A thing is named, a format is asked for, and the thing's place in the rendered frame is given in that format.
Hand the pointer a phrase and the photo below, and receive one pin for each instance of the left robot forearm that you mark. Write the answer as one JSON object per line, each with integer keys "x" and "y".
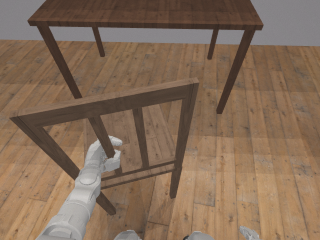
{"x": 74, "y": 214}

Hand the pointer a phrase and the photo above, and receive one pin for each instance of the table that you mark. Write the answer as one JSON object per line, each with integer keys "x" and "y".
{"x": 151, "y": 14}

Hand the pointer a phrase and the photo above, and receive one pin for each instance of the left robot hand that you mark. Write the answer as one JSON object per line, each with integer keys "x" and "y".
{"x": 96, "y": 155}

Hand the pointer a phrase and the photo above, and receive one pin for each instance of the chair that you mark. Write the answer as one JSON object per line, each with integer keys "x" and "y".
{"x": 135, "y": 116}

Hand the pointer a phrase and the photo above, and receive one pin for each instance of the right robot hand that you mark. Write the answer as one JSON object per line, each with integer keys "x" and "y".
{"x": 248, "y": 233}

